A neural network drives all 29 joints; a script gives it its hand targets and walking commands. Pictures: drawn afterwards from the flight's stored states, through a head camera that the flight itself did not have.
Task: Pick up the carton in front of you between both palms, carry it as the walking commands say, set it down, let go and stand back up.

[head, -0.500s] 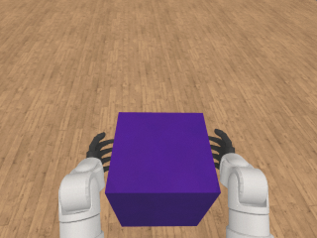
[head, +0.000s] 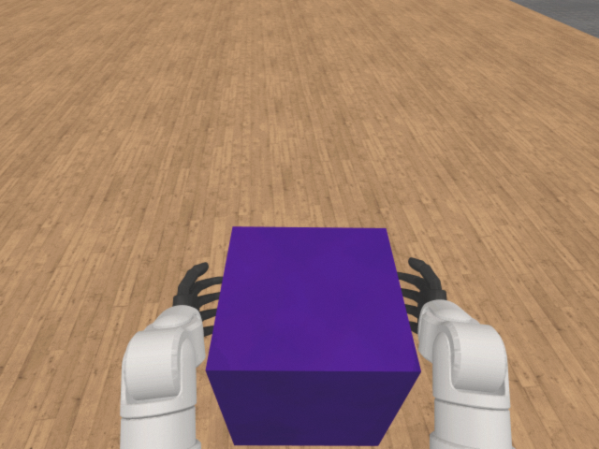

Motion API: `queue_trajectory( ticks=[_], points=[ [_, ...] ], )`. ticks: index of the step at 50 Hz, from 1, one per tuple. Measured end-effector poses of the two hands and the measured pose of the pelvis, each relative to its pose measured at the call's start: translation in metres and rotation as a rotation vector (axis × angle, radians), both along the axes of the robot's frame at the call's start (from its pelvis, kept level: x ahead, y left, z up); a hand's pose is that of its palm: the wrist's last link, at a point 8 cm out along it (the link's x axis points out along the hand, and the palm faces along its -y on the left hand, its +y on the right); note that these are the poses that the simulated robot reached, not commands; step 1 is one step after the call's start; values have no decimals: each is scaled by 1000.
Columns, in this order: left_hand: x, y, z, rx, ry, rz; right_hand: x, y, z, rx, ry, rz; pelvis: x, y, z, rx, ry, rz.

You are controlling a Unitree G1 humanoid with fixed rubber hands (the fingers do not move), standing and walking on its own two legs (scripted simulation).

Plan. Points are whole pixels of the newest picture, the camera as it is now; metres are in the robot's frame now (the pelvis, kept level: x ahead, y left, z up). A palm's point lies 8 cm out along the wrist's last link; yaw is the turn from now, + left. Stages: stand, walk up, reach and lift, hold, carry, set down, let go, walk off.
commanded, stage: carry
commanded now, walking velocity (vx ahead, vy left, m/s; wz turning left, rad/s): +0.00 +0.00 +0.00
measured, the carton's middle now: (307, 340) +0.28 +0.00 +0.02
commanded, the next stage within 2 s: hold in 1.66 s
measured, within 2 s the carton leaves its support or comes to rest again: neither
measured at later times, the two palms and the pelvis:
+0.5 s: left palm (188, 330) +0.25 +0.14 +0.09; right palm (435, 322) +0.25 -0.16 +0.09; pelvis -0.01 -0.01 +0.00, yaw +0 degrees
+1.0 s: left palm (189, 362) +0.23 +0.15 +0.06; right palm (431, 352) +0.23 -0.15 +0.06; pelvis -0.04 +0.00 +0.00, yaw +0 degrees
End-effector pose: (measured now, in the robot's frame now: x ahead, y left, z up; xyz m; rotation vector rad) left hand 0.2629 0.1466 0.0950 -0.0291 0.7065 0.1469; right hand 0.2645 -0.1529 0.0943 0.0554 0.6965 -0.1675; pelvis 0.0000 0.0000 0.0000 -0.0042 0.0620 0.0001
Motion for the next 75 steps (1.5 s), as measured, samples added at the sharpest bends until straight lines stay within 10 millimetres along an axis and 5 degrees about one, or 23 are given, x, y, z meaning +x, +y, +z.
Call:
queue_trajectory(
  ticks=[11, 28, 46, 61, 75],
  points=[
    [5, -3, -9, -8, 8, 10, 7, -3, -7, -5, 8, 8, 4, -5, -4, 4, 5, 4],
    [-17, -3, -3, -6, 8, 10, -14, -3, -1, -8, 8, 10, -13, -6, 0, 4, -20, 3],
    [-34, -1, -31, 32, 22, -16, -31, 0, -29, -50, 23, 39, -36, -4, 2, 3, -23, 2],
    [-23, 1, -58, 64, -7, -45, -22, 2, -55, -88, -7, 63, -49, -2, 2, 3, -28, 2],
    [-21, 3, -53, 61, -48, -38, -18, 4, -49, -79, -48, 58, -49, 0, 1, 1, -22, 5]
  ],
)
